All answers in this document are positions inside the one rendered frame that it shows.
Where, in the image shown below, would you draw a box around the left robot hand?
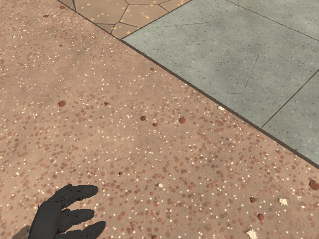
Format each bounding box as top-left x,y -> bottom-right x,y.
27,183 -> 106,239

